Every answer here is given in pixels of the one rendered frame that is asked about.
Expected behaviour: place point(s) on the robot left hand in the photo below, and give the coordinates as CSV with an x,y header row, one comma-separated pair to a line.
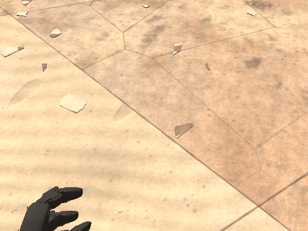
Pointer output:
x,y
38,216

